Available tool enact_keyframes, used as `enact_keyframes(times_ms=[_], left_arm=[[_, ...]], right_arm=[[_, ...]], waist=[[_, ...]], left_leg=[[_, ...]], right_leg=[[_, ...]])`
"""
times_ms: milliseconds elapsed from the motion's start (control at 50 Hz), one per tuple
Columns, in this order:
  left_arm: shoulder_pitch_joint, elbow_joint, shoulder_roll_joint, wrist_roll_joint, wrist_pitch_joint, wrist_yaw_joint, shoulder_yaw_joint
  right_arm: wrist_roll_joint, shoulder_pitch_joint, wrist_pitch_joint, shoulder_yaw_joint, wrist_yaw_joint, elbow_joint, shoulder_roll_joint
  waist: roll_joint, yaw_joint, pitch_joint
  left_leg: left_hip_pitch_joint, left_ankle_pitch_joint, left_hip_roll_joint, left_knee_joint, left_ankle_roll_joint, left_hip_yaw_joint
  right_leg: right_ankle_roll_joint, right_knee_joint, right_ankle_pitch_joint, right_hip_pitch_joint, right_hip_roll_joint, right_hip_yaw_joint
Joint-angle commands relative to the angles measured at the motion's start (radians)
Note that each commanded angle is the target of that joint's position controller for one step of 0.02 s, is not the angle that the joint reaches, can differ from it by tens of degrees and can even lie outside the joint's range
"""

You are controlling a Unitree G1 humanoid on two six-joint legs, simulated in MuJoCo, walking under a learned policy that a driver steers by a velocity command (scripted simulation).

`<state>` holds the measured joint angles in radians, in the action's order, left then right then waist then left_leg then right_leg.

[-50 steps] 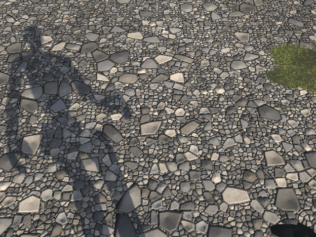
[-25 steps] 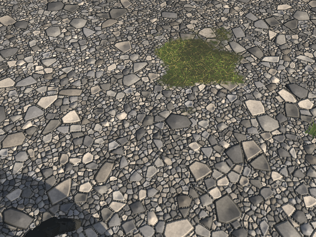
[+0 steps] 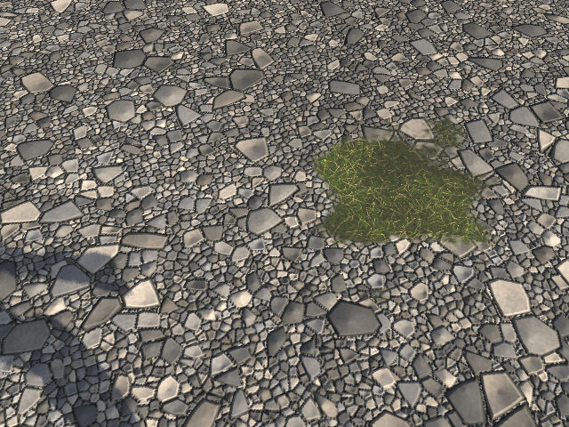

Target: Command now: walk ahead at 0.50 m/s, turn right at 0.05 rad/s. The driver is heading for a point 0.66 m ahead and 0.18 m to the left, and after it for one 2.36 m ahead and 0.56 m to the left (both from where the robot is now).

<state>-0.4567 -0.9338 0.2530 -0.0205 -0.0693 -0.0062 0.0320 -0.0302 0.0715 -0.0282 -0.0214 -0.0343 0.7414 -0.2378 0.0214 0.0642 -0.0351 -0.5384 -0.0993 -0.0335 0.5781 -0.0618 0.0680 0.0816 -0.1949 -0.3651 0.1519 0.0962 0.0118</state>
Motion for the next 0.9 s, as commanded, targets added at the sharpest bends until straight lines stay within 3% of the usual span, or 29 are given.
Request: enact_keyframes(times_ms=[20,40,60,80,100,120,160,220,280,320,400,460,480,500,520,540,580,620,680,740,780,800,820,840,860,880,900], left_arm=[[0.029,0.029,0.175,-0.004,-0.008,-0.009,0.034],[0.029,0.048,0.151,0.004,-0.012,-0.007,0.024],[-0.097,0.069,0.046,0.042,-0.014,0.004,0.003],[-0.044,0.052,0.129,0.007,-0.012,-0.002,0.022],[0.020,0.068,0.119,0.007,-0.009,-0.001,0.025],[0.050,0.069,0.102,0.005,-0.011,0.000,0.018],[0.037,0.058,0.075,-0.008,0.015,0.003,0.014],[0.019,0.043,0.047,-0.009,0.040,0.011,0.011],[0.090,0.051,0.026,-0.008,0.047,0.011,0.000],[0.156,0.057,0.014,-0.004,0.050,0.007,-0.009],[0.203,0.045,0.026,0.000,0.051,-0.012,-0.010],[0.172,0.014,0.019,-0.006,0.037,-0.023,-0.011],[0.147,0.001,0.056,-0.011,0.026,-0.029,-0.005],[0.117,-0.007,0.122,-0.013,0.019,-0.033,0.007],[0.157,-0.012,0.105,0.012,0.029,-0.033,0.002],[0.147,-0.018,0.078,0.017,0.037,-0.025,0.003],[0.120,-0.034,0.115,0.011,0.054,-0.015,0.024],[0.102,-0.051,0.116,0.007,0.061,-0.018,0.033],[0.153,-0.048,0.102,0.007,0.045,-0.013,0.039],[0.218,-0.046,0.103,0.018,0.034,-0.007,0.045],[0.238,-0.050,0.107,0.025,0.040,-0.005,0.052],[0.259,-0.042,0.093,0.024,0.043,-0.005,0.051],[0.312,-0.012,0.041,0.022,0.039,0.000,0.038],[0.355,0.029,-0.026,0.026,0.032,0.009,0.018],[0.379,0.040,0.043,-0.012,0.030,0.013,0.033],[0.348,0.029,0.054,-0.011,0.024,0.023,0.038],[0.314,0.011,0.053,-0.009,0.019,0.030,0.039]], right_arm=[[-0.003,0.229,-0.029,-0.045,0.026,0.018,-0.128],[-0.024,0.401,-0.037,-0.063,0.040,0.058,-0.187],[-0.039,0.472,-0.036,-0.098,0.042,0.068,-0.317],[0.007,0.397,-0.027,-0.083,0.030,0.066,-0.248],[0.022,0.276,-0.027,-0.067,0.029,0.051,-0.196],[0.020,0.219,-0.034,-0.049,0.024,0.047,-0.129],[0.025,0.191,-0.048,-0.027,0.026,0.070,-0.071],[0.021,0.211,-0.065,-0.027,0.024,0.103,-0.100],[0.020,0.202,-0.057,-0.021,0.028,0.124,-0.104],[0.020,0.227,-0.050,-0.017,0.031,0.144,-0.102],[0.017,0.266,-0.033,-0.016,0.037,0.182,-0.101],[0.025,0.235,-0.020,-0.011,0.048,0.197,-0.086],[0.018,0.261,-0.020,-0.007,0.051,0.203,-0.072],[0.007,0.340,-0.020,-0.005,0.053,0.207,-0.053],[0.028,0.441,-0.004,0.012,0.057,0.253,0.017],[0.023,0.411,0.011,0.005,0.065,0.267,-0.026],[0.006,0.307,0.016,-0.012,0.053,0.240,-0.066],[0.001,0.251,0.016,-0.012,0.036,0.222,-0.045],[0.002,0.249,-0.006,-0.013,0.028,0.224,-0.027],[0.007,0.290,-0.022,-0.014,0.029,0.246,-0.009],[0.006,0.363,-0.021,-0.015,0.034,0.282,0.001],[0.001,0.414,-0.021,-0.020,0.038,0.303,-0.012],[-0.009,0.490,-0.025,-0.028,0.047,0.316,-0.057],[0.004,0.532,-0.027,-0.051,0.052,0.318,-0.148],[0.000,0.482,-0.022,-0.057,0.056,0.320,-0.155],[0.005,0.408,-0.025,-0.050,0.056,0.299,-0.122],[0.011,0.374,-0.032,-0.047,0.053,0.289,-0.103]], waist=[[-0.073,-0.160,0.098],[-0.017,-0.224,0.215],[0.229,-0.174,0.347],[0.105,-0.160,0.302],[0.051,-0.105,0.132],[-0.001,-0.085,0.066],[0.037,-0.037,0.026],[0.054,-0.009,0.062],[0.070,-0.010,0.058],[0.089,-0.040,0.063],[0.078,-0.070,0.064],[0.044,-0.042,0.031],[-0.019,-0.044,0.044],[-0.112,-0.091,0.079],[-0.202,-0.119,0.115],[-0.177,-0.090,0.101],[-0.190,-0.050,0.028],[-0.200,-0.038,-0.037],[-0.127,-0.066,-0.013],[-0.114,-0.106,0.013],[-0.103,-0.137,-0.002],[-0.063,-0.155,-0.019],[0.066,-0.186,-0.028],[0.258,-0.196,-0.071],[0.161,-0.163,-0.164],[0.099,-0.108,-0.161],[0.075,-0.083,-0.139]], left_leg=[[0.325,-0.041,0.081,-0.098,-0.067,0.033],[0.593,-0.089,-0.067,-0.110,-0.113,-0.120],[0.875,-0.155,-0.377,-0.180,-0.266,-0.635],[0.789,-0.036,-0.377,-0.283,-0.265,-0.768],[0.621,0.077,-0.350,-0.274,-0.245,-0.558],[0.507,0.272,-0.308,-0.292,-0.223,-0.427],[0.376,0.536,-0.221,-0.316,-0.163,-0.230],[0.339,0.751,-0.185,-0.321,-0.164,-0.123],[0.340,0.748,-0.138,-0.317,-0.140,-0.046],[0.355,0.720,-0.128,-0.309,-0.129,-0.030],[0.396,0.606,-0.159,-0.266,-0.127,-0.071],[0.362,0.381,-0.156,-0.197,-0.090,-0.111],[0.332,0.234,-0.123,-0.159,-0.048,-0.114],[0.290,-0.037,-0.063,-0.106,-0.019,-0.085],[0.318,-0.282,0.008,-0.100,-0.001,-0.044],[0.325,-0.349,0.035,-0.092,-0.002,-0.030],[0.222,-0.407,0.075,-0.003,-0.016,0.002],[0.176,-0.405,0.061,0.081,-0.029,-0.012],[0.184,-0.388,0.023,0.147,-0.038,-0.053],[0.323,-0.292,0.041,0.001,-0.037,-0.012],[0.477,-0.199,0.070,-0.158,-0.035,0.033],[0.558,-0.237,0.058,-0.208,-0.039,-0.002],[0.640,-0.417,-0.087,-0.329,-0.069,-0.203],[0.642,-0.703,-0.302,-0.534,-0.132,-0.559],[0.528,-0.711,-0.357,-0.554,-0.176,-0.610],[0.503,-0.639,-0.316,-0.545,-0.167,-0.550],[0.521,-0.529,-0.272,-0.542,-0.143,-0.470]], right_leg=[[0.059,-0.373,1.081,-0.072,-0.251,0.035],[0.044,-0.634,0.815,-0.252,-0.211,0.010],[-0.010,-1.054,0.136,-0.617,-0.010,-0.052],[0.005,-1.139,-0.124,-0.712,0.003,0.080],[0.002,-1.135,-0.057,-0.731,-0.058,0.089],[-0.004,-1.081,-0.015,-0.701,-0.092,0.073],[-0.030,-0.978,0.002,-0.608,-0.128,0.050],[-0.060,-0.902,0.059,-0.552,-0.107,0.014],[-0.077,-0.707,0.148,-0.554,-0.122,-0.021],[-0.080,-0.593,0.211,-0.526,-0.123,-0.042],[-0.071,-0.464,0.219,-0.473,-0.117,-0.043],[-0.041,-0.242,0.292,-0.349,-0.119,-0.030],[-0.032,-0.172,0.470,-0.259,-0.183,0.043],[-0.002,-0.219,0.767,-0.168,-0.313,0.154],[0.109,-0.210,0.802,-0.207,-0.386,0.221],[0.127,-0.168,0.521,-0.244,-0.364,0.258],[0.136,-0.054,-0.022,-0.268,-0.337,0.325],[0.153,0.059,-0.288,-0.327,-0.367,0.389],[0.154,0.099,-0.201,-0.341,-0.373,0.358],[0.118,0.073,-0.124,-0.404,-0.307,0.223],[0.093,0.014,-0.202,-0.513,-0.261,0.160],[0.072,-0.066,-0.250,-0.606,-0.226,0.129],[0.036,-0.257,-0.238,-0.754,-0.163,0.053],[-0.010,-0.495,-0.132,-0.908,-0.042,-0.088],[-0.005,-0.615,-0.055,-0.929,-0.098,-0.021],[-0.006,-0.653,0.015,-0.913,-0.125,0.009],[-0.016,-0.665,0.059,-0.897,-0.136,0.007]])
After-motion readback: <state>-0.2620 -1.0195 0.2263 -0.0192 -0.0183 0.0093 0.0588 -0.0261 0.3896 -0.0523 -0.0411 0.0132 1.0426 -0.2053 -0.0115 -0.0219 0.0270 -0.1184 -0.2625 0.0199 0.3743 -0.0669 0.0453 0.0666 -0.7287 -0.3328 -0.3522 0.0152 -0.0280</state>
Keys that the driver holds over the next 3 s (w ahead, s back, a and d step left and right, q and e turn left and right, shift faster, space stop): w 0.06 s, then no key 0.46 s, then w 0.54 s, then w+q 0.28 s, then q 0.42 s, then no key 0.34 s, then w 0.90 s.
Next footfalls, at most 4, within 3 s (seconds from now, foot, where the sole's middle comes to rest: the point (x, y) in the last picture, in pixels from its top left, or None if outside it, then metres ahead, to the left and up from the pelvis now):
0.04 left None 0.19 0.10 -0.76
0.48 right None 0.30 -0.09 -0.76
0.82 left None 0.27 0.11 -0.76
1.22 right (354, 382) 0.58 -0.09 -0.76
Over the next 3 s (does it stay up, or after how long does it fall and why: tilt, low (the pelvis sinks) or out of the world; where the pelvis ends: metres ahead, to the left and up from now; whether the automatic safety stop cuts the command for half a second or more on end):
stays up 0.89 0.20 0.01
